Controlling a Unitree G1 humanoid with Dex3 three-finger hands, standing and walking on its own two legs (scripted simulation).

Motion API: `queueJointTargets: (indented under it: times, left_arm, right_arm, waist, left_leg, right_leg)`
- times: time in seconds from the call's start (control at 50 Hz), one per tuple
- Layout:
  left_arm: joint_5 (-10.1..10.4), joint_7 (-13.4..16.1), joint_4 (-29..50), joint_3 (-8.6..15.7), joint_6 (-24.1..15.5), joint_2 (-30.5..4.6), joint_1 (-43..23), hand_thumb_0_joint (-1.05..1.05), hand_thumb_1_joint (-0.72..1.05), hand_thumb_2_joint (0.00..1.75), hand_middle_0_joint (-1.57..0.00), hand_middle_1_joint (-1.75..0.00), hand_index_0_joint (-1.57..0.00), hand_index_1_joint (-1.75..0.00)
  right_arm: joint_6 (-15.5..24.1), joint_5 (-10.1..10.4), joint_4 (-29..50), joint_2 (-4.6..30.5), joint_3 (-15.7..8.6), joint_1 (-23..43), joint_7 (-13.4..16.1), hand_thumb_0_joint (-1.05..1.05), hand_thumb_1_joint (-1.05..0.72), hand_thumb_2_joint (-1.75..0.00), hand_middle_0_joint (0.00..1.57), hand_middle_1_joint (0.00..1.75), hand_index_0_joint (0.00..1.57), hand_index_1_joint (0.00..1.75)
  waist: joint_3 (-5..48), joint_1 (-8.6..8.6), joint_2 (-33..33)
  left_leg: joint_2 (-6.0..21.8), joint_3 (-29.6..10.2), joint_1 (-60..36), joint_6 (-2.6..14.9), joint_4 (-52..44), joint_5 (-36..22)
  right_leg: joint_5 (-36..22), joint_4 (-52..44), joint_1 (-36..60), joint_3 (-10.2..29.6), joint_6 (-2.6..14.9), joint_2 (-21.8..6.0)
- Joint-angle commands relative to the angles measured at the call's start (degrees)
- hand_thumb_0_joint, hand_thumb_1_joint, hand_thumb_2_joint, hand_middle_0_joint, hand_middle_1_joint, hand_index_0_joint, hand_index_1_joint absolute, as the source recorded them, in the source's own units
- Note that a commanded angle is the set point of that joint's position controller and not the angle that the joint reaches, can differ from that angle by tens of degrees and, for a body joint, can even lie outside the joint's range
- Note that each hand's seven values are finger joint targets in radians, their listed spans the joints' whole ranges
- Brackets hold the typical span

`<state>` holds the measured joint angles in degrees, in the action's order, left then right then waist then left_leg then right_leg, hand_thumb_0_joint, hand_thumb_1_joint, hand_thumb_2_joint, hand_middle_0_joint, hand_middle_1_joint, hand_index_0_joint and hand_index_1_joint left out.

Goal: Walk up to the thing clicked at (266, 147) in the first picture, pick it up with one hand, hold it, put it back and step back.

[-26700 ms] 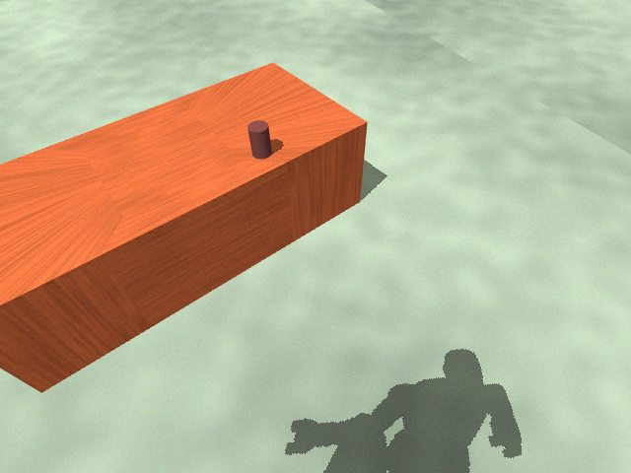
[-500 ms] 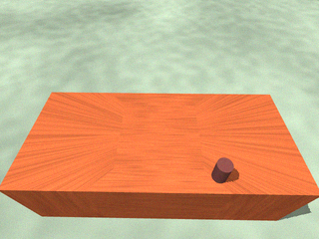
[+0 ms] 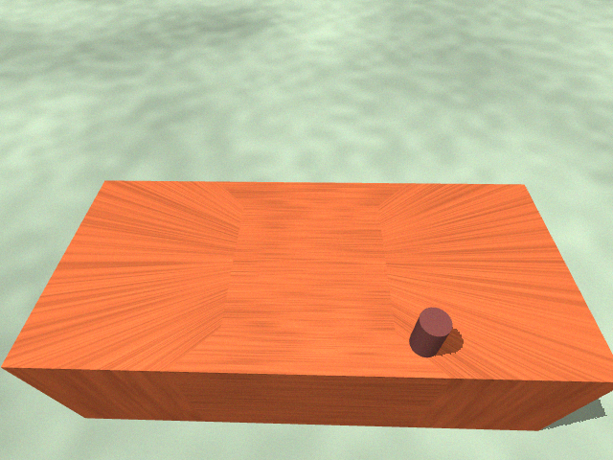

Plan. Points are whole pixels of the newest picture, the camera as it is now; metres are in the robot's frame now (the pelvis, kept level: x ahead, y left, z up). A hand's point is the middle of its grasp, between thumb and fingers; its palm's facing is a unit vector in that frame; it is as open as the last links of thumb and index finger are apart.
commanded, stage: stand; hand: right
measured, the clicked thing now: (429, 333) +0.43 -0.24 -0.31
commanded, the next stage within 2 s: step back in 0.38 s
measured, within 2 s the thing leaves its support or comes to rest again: neither
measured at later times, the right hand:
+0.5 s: hand out of the picture +0.07 -0.27 -0.16, palm faces -0.02 +0.93 -0.36, open 7.4 cm
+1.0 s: hand out of the picture +0.00 -0.28 -0.19, palm faces -0.18 +0.90 -0.39, open 7.4 cm
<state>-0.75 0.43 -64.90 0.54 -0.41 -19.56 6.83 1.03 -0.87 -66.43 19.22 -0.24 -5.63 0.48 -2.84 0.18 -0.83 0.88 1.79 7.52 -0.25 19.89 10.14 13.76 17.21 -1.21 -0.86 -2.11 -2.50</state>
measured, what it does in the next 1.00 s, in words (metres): walks backwards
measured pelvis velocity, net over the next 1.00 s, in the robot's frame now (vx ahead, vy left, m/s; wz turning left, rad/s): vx -0.12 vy -0.02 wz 0.12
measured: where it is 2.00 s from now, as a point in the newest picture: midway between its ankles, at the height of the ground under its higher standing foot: outside the picture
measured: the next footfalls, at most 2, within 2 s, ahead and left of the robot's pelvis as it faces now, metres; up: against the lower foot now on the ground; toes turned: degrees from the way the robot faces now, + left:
left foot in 1.02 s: -0.11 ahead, +0.11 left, +0.00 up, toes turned +5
right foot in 1.44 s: -0.23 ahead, -0.14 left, +0.00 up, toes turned +1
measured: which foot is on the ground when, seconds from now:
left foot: down 0.00-0.62, up 0.64-1.00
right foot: down 0.00-1.00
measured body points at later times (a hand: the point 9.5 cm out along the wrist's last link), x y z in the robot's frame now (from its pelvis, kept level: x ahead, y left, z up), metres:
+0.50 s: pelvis -0.03 -0.01 -0.01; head +0.02 +0.00 +0.44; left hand +0.05 +0.30 -0.14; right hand +0.07 -0.32 -0.14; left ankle +0.01 +0.12 -0.75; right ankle -0.05 -0.14 -0.74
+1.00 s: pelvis -0.12 -0.02 -0.03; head -0.04 -0.02 +0.41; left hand -0.04 +0.30 -0.14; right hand +0.01 -0.32 -0.16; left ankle -0.15 +0.11 -0.74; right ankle -0.07 -0.14 -0.75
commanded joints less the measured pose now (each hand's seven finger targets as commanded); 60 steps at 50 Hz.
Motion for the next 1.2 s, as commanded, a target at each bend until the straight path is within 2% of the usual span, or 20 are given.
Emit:
queueJointTargets:
  times: [0.0, 0.34, 0.36, 0.42, 0.52, 0.56, 0.58, 0.6, 0.62, 0.64, 0.66, 0.7, 0.82, 0.94, 0.98, 1.0, 1.02, 1.04, 1.1, 1.18]
  left_arm:
    - [0.0, 0.5, 2.9, 2.1, -1.0, -11.8, -1.2, 0.0, 0.9, 0.9, -0.2, -0.3, -0.2, -0.3]
    - [0.0, 0.4, 3.3, 2.2, -1.0, -11.7, -0.8, 0.0, 0.9, 0.9, -0.2, -0.3, -0.2, -0.3]
    - [0.9, 0.4, 4.9, 4.7, -0.3, -15.4, -1.5, 0.0, 0.9, 0.9, -0.2, -0.3, -0.2, -0.3]
    - [1.2, 0.7, 7.2, 4.8, 0.5, -12.4, 0.9, 0.0, 0.9, 0.9, -0.2, -0.3, -0.2, -0.3]
    - [0.6, 0.5, 10.0, 5.3, 2.3, -10.9, 5.6, 0.0, 0.9, 0.9, -0.2, -0.3, -0.2, -0.3]
    - [0.5, 0.5, 9.7, 5.7, 2.3, -10.4, 9.3, 0.0, 0.9, 0.9, -0.2, -0.3, -0.2, -0.3]
    - [-0.1, 0.7, 10.4, 6.0, 1.8, -11.9, 8.5, 0.0, 0.9, 0.9, -0.2, -0.3, -0.2, -0.3]
    - [-1.0, 0.7, 11.8, 7.0, 1.2, -16.7, 6.5, 0.0, 0.9, 0.9, -0.2, -0.3, -0.2, -0.3]
    - [-1.3, 0.7, 14.0, 7.5, 0.9, -19.2, 3.2, 0.0, 0.9, 0.9, -0.2, -0.3, -0.2, -0.3]
    - [-1.7, 0.9, 16.1, 7.9, 0.7, -21.7, 0.0, 0.0, 0.9, 0.9, -0.2, -0.3, -0.2, -0.3]
    - [-1.4, 1.2, 17.5, 7.9, 0.5, -20.6, -1.7, 0.0, 0.9, 0.9, -0.2, -0.3, -0.2, -0.3]
    - [-1.5, 1.2, 18.8, 7.0, 0.1, -16.5, -6.9, 0.0, 0.9, 0.9, -0.2, -0.3, -0.2, -0.3]
    - [-1.0, 2.6, 18.8, 7.0, 0.4, -14.8, 4.1, 0.0, 0.9, 0.9, -0.2, -0.3, -0.2, -0.3]
    - [-0.4, 2.3, 21.8, 7.6, 0.8, -17.3, 1.1, 0.0, 0.9, 0.9, -0.2, -0.3, -0.2, -0.3]
    - [0.1, 1.9, 22.9, 7.1, 1.3, -17.3, -2.0, 0.0, 0.9, 0.9, -0.2, -0.3, -0.2, -0.3]
    - [0.4, 1.7, 23.2, 6.4, 1.5, -14.7, -0.5, 0.0, 0.9, 0.9, -0.2, -0.3, -0.2, -0.3]
    - [1.0, 1.9, 23.7, 5.9, 1.5, -12.4, -1.2, 0.0, 0.9, 0.9, -0.2, -0.3, -0.2, -0.3]
    - [0.2, 2.7, 22.6, 7.0, 1.8, -13.9, -4.7, 0.0, 0.9, 0.9, -0.2, -0.3, -0.2, -0.3]
    - [1.2, 2.5, 19.9, 6.9, 2.1, -12.7, 1.6, 0.0, 0.9, 0.9, -0.2, -0.3, -0.2, -0.3]
    - [0.3, 1.9, 19.3, 6.8, 1.6, -12.4, 4.4, 0.0, 0.9, 0.9, -0.2, -0.3, -0.2, -0.3]
  right_arm:
    - [0.8, 0.3, 3.3, 12.4, -2.0, 1.8, 0.6, 0.0, -0.9, -0.9, 0.2, 0.3, 0.2, 0.3]
    - [0.8, 0.3, 3.7, 12.2, -1.9, 1.8, 0.4, 0.0, -0.9, -0.9, 0.2, 0.3, 0.2, 0.3]
    - [-0.4, 0.6, 5.6, 16.2, -3.6, 3.2, 0.1, 0.0, -0.9, -0.9, 0.2, 0.3, 0.2, 0.3]
    - [-1.1, 1.1, 8.2, 16.2, -4.7, 0.9, 0.0, 0.0, -0.9, -0.9, 0.2, 0.3, 0.2, 0.3]
    - [-2.6, 0.1, 14.1, 17.7, -6.5, 4.3, 0.4, 0.0, -0.9, -0.9, 0.2, 0.3, 0.2, 0.3]
    - [-3.4, 0.0, 16.2, 16.6, -6.2, 7.5, 0.4, 0.0, -0.9, -0.9, 0.2, 0.3, 0.2, 0.3]
    - [-3.9, 0.7, 16.7, 14.3, -5.6, 7.8, 0.2, 0.0, -0.9, -0.9, 0.2, 0.3, 0.2, 0.3]
    - [-4.2, 1.5, 18.1, 11.8, -5.1, 7.8, 0.4, 0.0, -0.9, -0.9, 0.2, 0.3, 0.2, 0.3]
    - [-4.7, 1.0, 17.7, 10.2, -4.3, 3.9, 0.7, 0.0, -0.9, -0.9, 0.2, 0.3, 0.2, 0.3]
    - [-4.9, 0.7, 17.1, 11.6, -5.2, 0.7, 1.4, 0.0, -0.9, -0.9, 0.2, 0.3, 0.2, 0.3]
    - [-4.9, 0.8, 17.0, 13.4, -5.7, -0.2, 1.4, 0.0, -0.9, -0.9, 0.2, 0.3, 0.2, 0.3]
    - [-4.5, 1.4, 15.5, 14.8, -6.3, -4.2, 1.2, 0.0, -0.9, -0.9, 0.2, 0.3, 0.2, 0.3]
    - [-3.7, 0.1, 18.8, 13.6, -4.6, 1.4, 1.2, 0.0, -0.9, -0.9, 0.2, 0.3, 0.2, 0.3]
    - [-2.9, -0.2, 17.8, 13.8, -5.3, -4.2, 0.3, 0.0, -0.9, -0.9, 0.2, 0.3, 0.2, 0.3]
    - [-2.6, -0.7, 16.5, 14.0, -6.0, -8.4, 0.0, 0.0, -0.9, -0.9, 0.2, 0.3, 0.2, 0.3]
    - [-2.3, -1.4, 17.2, 16.4, -6.7, -7.4, 0.0, 0.0, -0.9, -0.9, 0.2, 0.3, 0.2, 0.3]
    - [-2.4, -0.8, 18.6, 22.5, -7.8, -4.0, -0.4, 0.0, -0.9, -0.9, 0.2, 0.3, 0.2, 0.3]
    - [-2.4, -0.9, 18.5, 24.2, -8.1, -5.6, -0.5, 0.0, -0.9, -0.9, 0.2, 0.3, 0.2, 0.3]
    - [-2.5, -1.4, 20.4, 16.6, -6.0, 2.2, 0.6, 0.0, -0.9, -0.9, 0.2, 0.3, 0.2, 0.3]
    - [-2.2, -0.9, 21.1, 14.2, -5.6, 0.0, 0.9, 0.0, -0.9, -0.9, 0.2, 0.3, 0.2, 0.3]
  waist:
    - [3.0, 0.17, 0.9]
    - [2.7, 0.07, 1.2]
    - [-3.8, 0.32, 1.7]
    - [4.5, 0.93, 5.4]
    - [9.0, -1.13, 12.9]
    - [7.9, -3.65, 10.7]
    - [5.0, -4.09, 2.1]
    - [1.2, -3.42, -8.5]
    - [-0.2, -1.07, -8.9]
    - [1.8, -0.18, -10.0]
    - [2.5, 0.01, -8.3]
    - [3.4, 3.05, -5.9]
    - [5.0, -4.32, -7.6]
    - [9.3, -1.51, -10.1]
    - [9.0, 1.92, -7.1]
    - [8.9, 1.21, 1.0]
    - [8.3, 1.37, 15.6]
    - [7.7, 4.66, 16.4]
    - [3.6, -1.15, 8.9]
    - [4.2, 0.08, 9.1]
  left_leg:
    - [6.5, -5.6, -2.9, 1.25, -2.3, -12.1]
    - [6.7, -6.4, -2.5, 1.0, -2.5, -12.6]
    - [6.3, -7.2, 2.5, 3.92, 2.6, -22.4]
    - [10.2, -10.1, 1.4, 8.94, 3.8, -30.6]
    - [16.3, -14.6, 6.7, 15.85, 4.4, -23.4]
    - [13.2, -11.5, 10.8, 13.18, 11.3, -19.8]
    - [6.2, -8.1, 10.8, 8.54, 19.4, -13.6]
    - [-4.5, -5.4, 18.5, 3.8, 29.0, 2.2]
    - [-8.9, -9.5, 22.6, 2.28, 38.0, 22.7]
    - [-8.1, -12.9, 22.3, 2.55, 47.3, 27.2]
    - [-6.6, -14.4, 20.5, 2.63, 51.9, 24.1]
    - [-7.1, -13.4, 22.6, 1.14, 53.4, 17.9]
    - [-4.7, -10.1, 27.6, -0.17, 40.7, 19.1]
    - [-2.4, -2.9, 15.0, 1.32, 20.7, 15.8]
    - [-1.9, -1.6, 6.0, 2.37, 8.1, 0.4]
    - [5.6, -11.9, 2.6, 5.08, 5.8, -11.0]
    - [16.8, -26.6, 1.0, 13.23, 3.4, -21.1]
    - [21.6, -34.2, 6.8, 19.47, 1.1, -22.4]
    - [14.4, -17.8, 4.9, 14.4, 4.6, -22.2]
    - [13.4, -14.7, -2.1, 15.39, 6.7, -24.3]
  right_leg:
    - [-10.7, -3.1, -3.3, 3.4, 2.44, -5.6]
    - [-9.6, -3.1, -3.5, 3.0, 2.61, -5.5]
    - [-16.1, 3.2, -8.2, 2.8, 2.9, -3.7]
    - [-13.4, 14.0, -6.1, -0.2, 3.88, -0.2]
    - [14.0, 31.2, -9.5, 1.4, 5.15, 2.9]
    - [7.2, 22.7, -7.4, 1.5, 5.66, 1.7]
    - [-4.0, 10.3, -11.5, 7.0, 5.35, -2.8]
    - [-14.2, 2.2, -11.3, 19.0, 7.83, -11.5]
    - [-24.6, 2.0, -11.3, 23.5, 11.69, -16.9]
    - [-29.2, 2.9, -15.3, 27.0, 18.79, -22.1]
    - [-25.7, 3.1, -17.2, 25.9, 19.2, -21.1]
    - [-28.1, 8.1, -10.8, 13.9, 14.5, -12.2]
    - [-36.5, 13.5, 4.1, 13.0, 15.3, -14.1]
    - [-35.5, 17.5, 0.1, 11.2, 13.82, -13.7]
    - [-26.4, 21.4, -8.2, 8.5, 10.23, -11.6]
    - [-14.9, 27.4, -14.9, 6.2, 6.76, -6.2]
    - [10.4, 37.0, -24.3, 0.0, 3.74, 6.9]
    - [28.0, 48.7, -23.0, 7.9, 3.22, 8.5]
    - [19.6, 58.6, -28.9, 11.2, 3.74, 8.0]
    - [16.7, 53.1, -28.8, 8.7, 0.6, 7.0]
